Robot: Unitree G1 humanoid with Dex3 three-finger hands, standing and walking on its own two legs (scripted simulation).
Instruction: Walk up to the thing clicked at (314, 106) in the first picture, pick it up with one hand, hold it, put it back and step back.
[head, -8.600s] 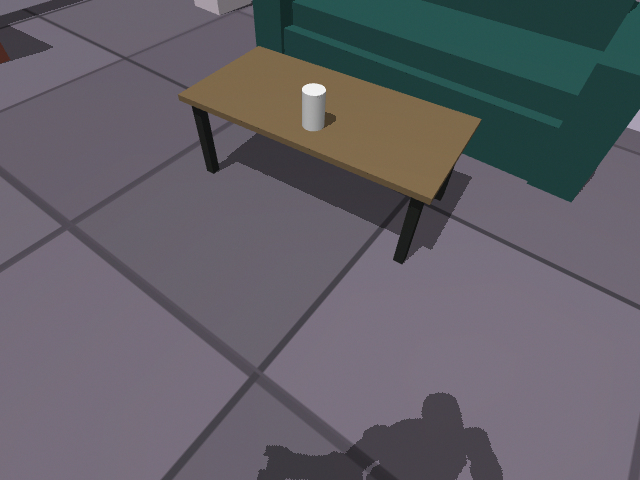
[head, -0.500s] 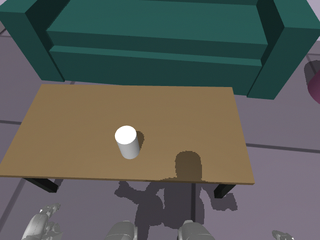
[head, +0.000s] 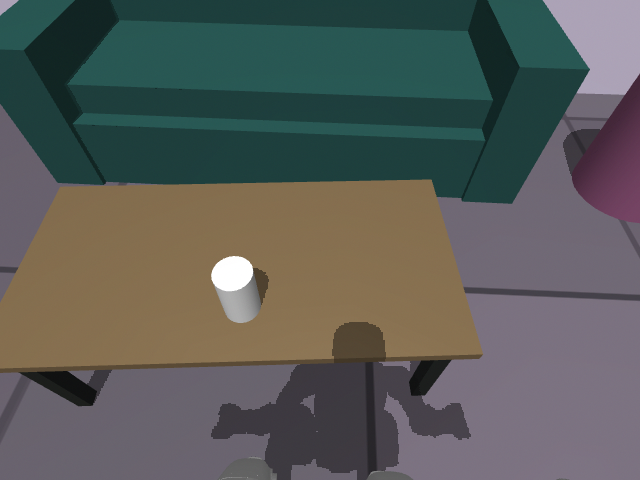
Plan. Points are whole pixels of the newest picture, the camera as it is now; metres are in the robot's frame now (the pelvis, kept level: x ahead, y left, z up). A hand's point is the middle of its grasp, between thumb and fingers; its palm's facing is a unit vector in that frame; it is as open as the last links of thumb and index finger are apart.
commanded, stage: walk up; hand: left
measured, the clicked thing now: (237, 290) +0.51 +0.19 -0.27
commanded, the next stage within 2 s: stand in 1.10 s
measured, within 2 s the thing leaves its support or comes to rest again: neither
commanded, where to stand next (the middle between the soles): +0.07 +0.03 m, yaw +1 degrees
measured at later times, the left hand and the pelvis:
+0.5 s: hand out of the picture +0.10 +0.27 -0.12, palm faces +0.00 -0.94 -0.33, open 7.4 cm; pelvis +0.00 +0.02 +0.03, yaw +0 degrees
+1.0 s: hand out of the picture +0.10 +0.28 -0.12, palm faces -0.02 -0.95 -0.32, open 7.4 cm; pelvis +0.02 +0.03 +0.04, yaw +0 degrees
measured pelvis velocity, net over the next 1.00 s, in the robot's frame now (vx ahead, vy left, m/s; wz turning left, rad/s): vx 0.02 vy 0.03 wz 0.00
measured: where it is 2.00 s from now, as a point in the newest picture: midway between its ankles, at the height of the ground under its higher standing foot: outside the picture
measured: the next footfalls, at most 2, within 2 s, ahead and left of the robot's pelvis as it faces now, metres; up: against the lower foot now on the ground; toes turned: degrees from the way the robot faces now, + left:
none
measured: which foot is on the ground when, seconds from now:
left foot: down 0.00-1.00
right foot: down 0.00-1.00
